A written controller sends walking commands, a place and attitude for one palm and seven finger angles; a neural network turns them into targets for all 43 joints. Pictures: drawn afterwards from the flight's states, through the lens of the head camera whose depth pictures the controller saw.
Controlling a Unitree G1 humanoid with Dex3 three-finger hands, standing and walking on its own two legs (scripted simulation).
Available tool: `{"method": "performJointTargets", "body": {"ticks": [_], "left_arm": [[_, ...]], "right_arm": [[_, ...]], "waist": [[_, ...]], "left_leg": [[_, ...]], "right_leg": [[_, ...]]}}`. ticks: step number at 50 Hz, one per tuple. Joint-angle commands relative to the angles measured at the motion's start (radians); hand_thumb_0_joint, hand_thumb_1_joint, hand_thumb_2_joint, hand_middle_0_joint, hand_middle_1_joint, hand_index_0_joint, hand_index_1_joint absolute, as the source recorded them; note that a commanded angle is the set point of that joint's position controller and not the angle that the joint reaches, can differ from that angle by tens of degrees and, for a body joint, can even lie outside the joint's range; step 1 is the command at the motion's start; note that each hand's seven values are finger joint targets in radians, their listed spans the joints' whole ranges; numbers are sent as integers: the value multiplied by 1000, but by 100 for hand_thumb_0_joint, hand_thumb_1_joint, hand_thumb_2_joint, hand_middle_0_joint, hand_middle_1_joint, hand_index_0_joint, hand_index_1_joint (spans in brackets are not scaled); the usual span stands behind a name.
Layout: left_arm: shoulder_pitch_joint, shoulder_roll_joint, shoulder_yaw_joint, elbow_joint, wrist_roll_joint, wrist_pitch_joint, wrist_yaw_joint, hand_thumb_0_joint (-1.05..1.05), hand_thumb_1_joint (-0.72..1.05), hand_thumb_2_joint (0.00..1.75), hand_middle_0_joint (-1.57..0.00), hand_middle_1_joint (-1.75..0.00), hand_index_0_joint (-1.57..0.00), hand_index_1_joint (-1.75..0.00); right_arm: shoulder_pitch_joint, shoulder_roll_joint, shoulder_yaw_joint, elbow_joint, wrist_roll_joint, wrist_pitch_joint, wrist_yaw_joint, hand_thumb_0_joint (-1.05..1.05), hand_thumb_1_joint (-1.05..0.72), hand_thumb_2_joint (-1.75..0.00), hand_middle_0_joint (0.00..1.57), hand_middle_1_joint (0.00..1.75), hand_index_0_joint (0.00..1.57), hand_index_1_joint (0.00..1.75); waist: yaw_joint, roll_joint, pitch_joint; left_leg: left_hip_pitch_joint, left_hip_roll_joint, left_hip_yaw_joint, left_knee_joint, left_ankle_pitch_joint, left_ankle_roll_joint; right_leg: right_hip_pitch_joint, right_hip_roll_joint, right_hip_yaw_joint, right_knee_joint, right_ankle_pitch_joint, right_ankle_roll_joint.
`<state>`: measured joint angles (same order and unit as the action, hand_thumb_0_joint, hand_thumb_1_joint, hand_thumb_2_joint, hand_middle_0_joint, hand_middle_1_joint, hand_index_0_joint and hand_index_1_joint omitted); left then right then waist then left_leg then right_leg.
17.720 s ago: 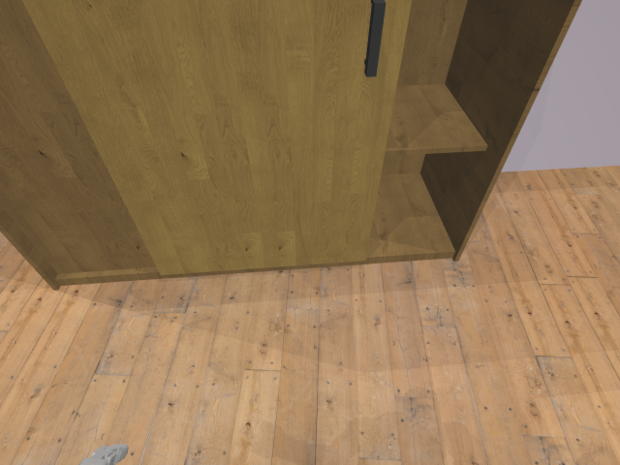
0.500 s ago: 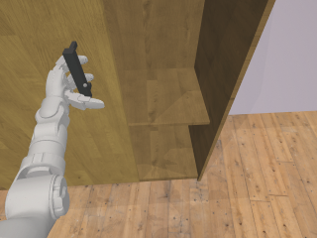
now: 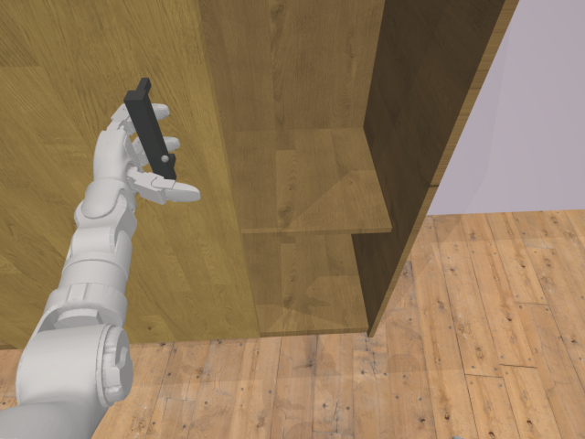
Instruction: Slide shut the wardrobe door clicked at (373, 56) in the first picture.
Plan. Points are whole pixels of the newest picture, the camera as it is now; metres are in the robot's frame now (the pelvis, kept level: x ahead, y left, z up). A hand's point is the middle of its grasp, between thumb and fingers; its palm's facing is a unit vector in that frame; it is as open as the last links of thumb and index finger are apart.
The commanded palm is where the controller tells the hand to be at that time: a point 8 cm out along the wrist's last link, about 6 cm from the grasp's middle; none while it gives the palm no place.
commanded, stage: slide the fingers in behind the handle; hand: left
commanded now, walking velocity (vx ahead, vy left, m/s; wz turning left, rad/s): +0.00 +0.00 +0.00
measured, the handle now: (156, 134) +0.51 +0.20 +0.15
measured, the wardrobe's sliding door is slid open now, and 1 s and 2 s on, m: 0.38 0.38 0.38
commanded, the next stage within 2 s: grip the handle and tug to test in 0.04 s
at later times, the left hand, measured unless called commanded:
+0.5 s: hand (165, 158) +0.45 +0.18 +0.16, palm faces +0.08 -1.00 -0.01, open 11.1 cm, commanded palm +0.42 +0.22 +0.15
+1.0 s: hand (164, 157) +0.45 +0.18 +0.16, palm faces +0.08 -1.00 -0.01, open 5.9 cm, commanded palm +0.42 +0.22 +0.15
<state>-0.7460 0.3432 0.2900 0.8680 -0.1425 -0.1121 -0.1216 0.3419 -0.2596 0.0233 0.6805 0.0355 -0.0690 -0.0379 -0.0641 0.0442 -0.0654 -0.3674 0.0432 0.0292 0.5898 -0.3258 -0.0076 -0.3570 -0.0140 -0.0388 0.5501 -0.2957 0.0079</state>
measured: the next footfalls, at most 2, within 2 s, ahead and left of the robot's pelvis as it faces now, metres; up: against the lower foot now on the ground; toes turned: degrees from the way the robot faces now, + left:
none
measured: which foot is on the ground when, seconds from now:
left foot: down 0.00-1.00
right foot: down 0.00-1.00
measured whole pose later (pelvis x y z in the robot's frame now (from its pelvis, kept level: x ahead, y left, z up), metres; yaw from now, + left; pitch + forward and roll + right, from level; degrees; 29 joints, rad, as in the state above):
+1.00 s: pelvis +0.01 +0.00 +0.00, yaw +0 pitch +6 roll -1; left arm -0.71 0.34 0.30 0.82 -0.14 -0.08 -0.12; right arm 0.33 -0.26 0.02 0.67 0.04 -0.05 -0.04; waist -0.06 0.04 -0.07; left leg -0.36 0.05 0.03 0.58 -0.33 -0.01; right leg -0.34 -0.01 -0.04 0.54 -0.30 0.01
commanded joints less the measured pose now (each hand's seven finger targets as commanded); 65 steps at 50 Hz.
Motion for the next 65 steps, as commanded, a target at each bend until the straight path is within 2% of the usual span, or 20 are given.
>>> {"method": "performJointTargets", "body": {"ticks": [1,4,7,12,13,16,18,21,24,32,37,40,42,45,50,55,60,61,63,65], "left_arm": [[-498,163,-10,-229,-7,-71,-20,0,-50,30,-30,-120,-30,-120],[-505,148,-25,-252,-2,-71,-19,0,-50,30,-30,-120,-30,-120],[-512,188,7,-204,-1,-63,-17,0,-50,30,-30,-120,-30,-120],[-551,182,-6,-211,6,-70,-22,0,-27,40,-32,-123,-32,-123],[-533,158,-19,-193,5,-70,-22,0,-22,42,-33,-124,-33,-124],[-501,208,25,-212,1,-81,-22,0,-8,48,-35,-126,-35,-126],[-507,172,-4,-251,-2,-87,-25,0,1,52,-35,-127,-35,-127],[-470,199,21,-243,-8,-81,-25,0,15,58,-37,-129,-37,-129],[-488,176,-4,-248,-6,-79,-28,0,29,64,-38,-131,-38,-131],[-465,176,2,-268,-7,-67,-26,0,67,80,-43,-137,-43,-137],[-443,178,7,-281,-10,-58,-24,0,90,90,-45,-140,-45,-140],[-482,145,-29,-293,-4,-57,-23,0,90,90,-45,-140,-45,-140],[-429,184,13,-287,-5,-52,-18,0,90,90,-45,-140,-45,-140],[-420,191,17,-283,-7,-47,-22,0,90,90,-45,-140,-45,-140],[-432,170,-2,-301,-7,-45,-28,0,90,90,-45,-140,-45,-140],[-444,185,11,-311,-11,-45,-27,0,90,90,-45,-140,-45,-140],[-349,179,24,-330,-22,-38,-35,0,90,90,-45,-140,-45,-140],[-329,210,50,-328,-23,-35,-34,0,90,90,-45,-140,-45,-140],[-310,214,53,-379,-24,-34,-37,0,90,90,-45,-140,-45,-140],[-254,184,38,-386,-32,-22,-42,0,90,90,-45,-140,-45,-140]], "right_arm": [[25,-141,-52,-94,7,-35,-10,0,-90,-90,20,30,20,30],[20,-137,-52,-101,7,-35,-10,0,-90,-90,20,30,20,30],[30,-141,-50,-89,6,-32,-13,0,-90,-90,20,30,20,30],[31,-138,-49,-90,6,-31,-14,0,-90,-90,20,30,20,30],[33,-135,-49,-91,5,-33,-12,0,-90,-90,20,30,20,30],[37,-141,-51,-97,2,-31,-10,0,-90,-90,20,30,20,30],[29,-134,-53,-103,4,-34,-8,0,-90,-90,20,30,20,30],[31,-141,-55,-100,5,-33,-7,0,-90,-90,20,30,20,30],[24,-140,-52,-102,6,-33,-9,0,-90,-90,20,30,20,30],[26,-138,-55,-103,6,-31,-8,0,-90,-90,20,30,20,30],[24,-138,-56,-103,6,-25,-8,0,-90,-90,20,30,20,30],[18,-134,-54,-103,7,-26,-7,0,-90,-90,20,30,20,30],[26,-141,-58,-104,4,-22,-6,0,-90,-90,20,30,20,30],[23,-139,-57,-108,5,-16,-8,0,-90,-90,20,30,20,30],[8,-133,-53,-114,8,-13,-10,0,-90,-90,20,30,20,30],[8,-135,-53,-118,5,-13,-10,0,-90,-90,20,30,20,30],[-1,-132,-53,-130,7,-12,-8,0,-90,-90,20,30,20,30],[0,-135,-54,-130,7,-11,-8,0,-90,-90,20,30,20,30],[-12,-132,-54,-143,8,-10,-8,0,-90,-90,20,30,20,30],[-20,-128,-54,-151,11,-8,-7,0,-90,-90,20,30,20,30]], "waist": [[-25,-24,-298],[-22,13,-308],[-25,-26,-294],[-31,25,-308],[-29,6,-304],[-14,-11,-346],[-19,15,-357],[-13,-10,-341],[-21,8,-298],[-14,24,-328],[-17,-13,-331],[-25,41,-304],[-8,8,-339],[-9,-25,-335],[-9,20,-329],[-10,3,-339],[9,-3,-351],[16,-27,-345],[25,4,-352],[28,-8,-339]], "left_leg": [[180,-32,-27,-45,363,32],[193,-35,-26,-44,370,33],[168,-35,-28,-48,337,34],[177,-38,-26,-43,344,33],[178,-36,-29,-42,351,32],[178,-37,-26,-38,377,33],[203,-35,-23,-36,392,32],[189,-32,-25,-36,392,33],[174,-33,-21,-43,366,34],[193,-32,-23,-42,398,32],[188,-32,-15,-40,417,35],[204,-31,-23,-39,422,32],[205,-32,-23,-36,448,33],[191,-31,-21,-38,450,34],[200,-35,-16,-39,444,35],[198,-36,-17,-40,435,36],[205,-35,-11,-40,469,36],[191,-34,-9,-44,452,36],[193,-34,-7,-50,474,35],[197,-32,-2,-51,495,36]], "right_leg": [[82,40,-8,-33,387,-32],[82,39,-4,-35,383,-34],[79,39,-5,-38,367,-32],[70,36,-2,-33,368,-33],[67,37,-6,-30,368,-34],[106,40,-2,-25,402,-34],[96,40,-3,-25,407,-33],[102,43,-2,-28,411,-32],[91,42,-4,-34,390,-34],[98,42,-5,-30,409,-34],[119,42,-5,-32,445,-30],[87,41,-7,-33,421,-34],[114,41,-6,-29,448,-33],[131,41,-8,-28,465,-32],[128,39,-4,-30,462,-34],[135,39,-3,-31,464,-33],[162,39,-3,-32,495,-32],[170,40,-4,-33,493,-32],[191,37,-3,-30,510,-35],[197,39,-4,-35,528,-33]]}}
